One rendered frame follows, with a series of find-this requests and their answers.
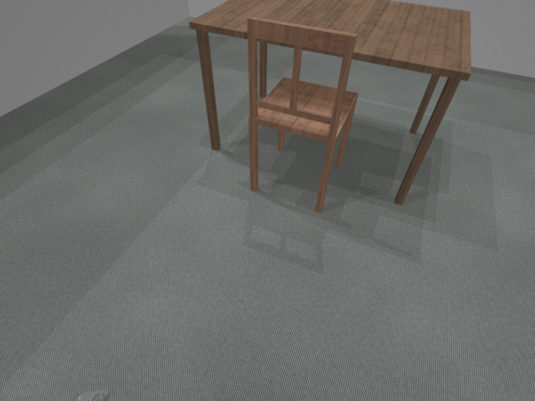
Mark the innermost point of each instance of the table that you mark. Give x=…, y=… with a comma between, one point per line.
x=410, y=36

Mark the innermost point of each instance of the chair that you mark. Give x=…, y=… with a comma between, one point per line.
x=311, y=110

